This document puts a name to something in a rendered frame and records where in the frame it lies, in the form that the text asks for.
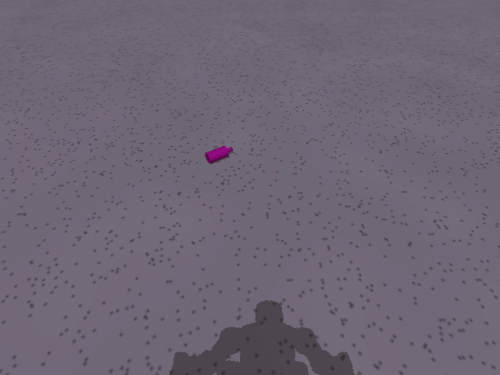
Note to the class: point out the bottle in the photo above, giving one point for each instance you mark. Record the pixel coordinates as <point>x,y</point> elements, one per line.
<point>218,154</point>

